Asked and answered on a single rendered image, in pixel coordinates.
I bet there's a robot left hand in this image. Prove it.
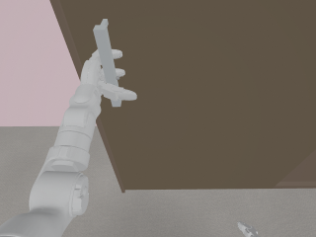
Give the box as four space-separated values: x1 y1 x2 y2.
80 49 137 102

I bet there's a wardrobe door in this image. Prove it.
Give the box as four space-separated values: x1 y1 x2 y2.
281 150 316 182
59 0 316 191

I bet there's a robot right hand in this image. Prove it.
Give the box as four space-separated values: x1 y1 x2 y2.
237 221 262 237

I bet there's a handle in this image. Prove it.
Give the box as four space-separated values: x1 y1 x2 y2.
93 19 121 107

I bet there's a robot left upper arm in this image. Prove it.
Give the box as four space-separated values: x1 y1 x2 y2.
0 171 89 237

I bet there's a robot left forearm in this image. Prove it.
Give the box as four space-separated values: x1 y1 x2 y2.
29 84 102 209

